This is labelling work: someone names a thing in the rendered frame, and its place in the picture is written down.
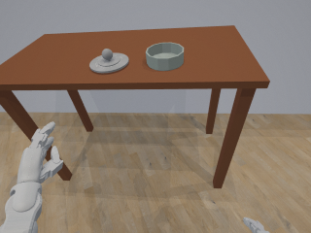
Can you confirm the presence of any knob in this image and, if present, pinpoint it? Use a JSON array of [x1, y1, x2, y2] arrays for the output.
[[101, 49, 113, 60]]

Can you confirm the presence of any robot left forearm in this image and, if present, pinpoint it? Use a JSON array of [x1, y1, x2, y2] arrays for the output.
[[0, 182, 43, 233]]

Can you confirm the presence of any right robot hand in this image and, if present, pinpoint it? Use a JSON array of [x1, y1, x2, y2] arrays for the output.
[[243, 217, 269, 233]]

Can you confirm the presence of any left robot hand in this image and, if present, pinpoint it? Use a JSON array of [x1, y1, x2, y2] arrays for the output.
[[17, 121, 63, 184]]

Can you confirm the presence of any lid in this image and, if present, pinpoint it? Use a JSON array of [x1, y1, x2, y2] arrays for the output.
[[89, 52, 129, 74]]

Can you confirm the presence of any pot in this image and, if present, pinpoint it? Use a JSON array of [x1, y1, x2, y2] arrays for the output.
[[146, 42, 184, 71]]

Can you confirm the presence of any table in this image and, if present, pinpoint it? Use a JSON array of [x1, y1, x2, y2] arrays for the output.
[[0, 25, 270, 188]]

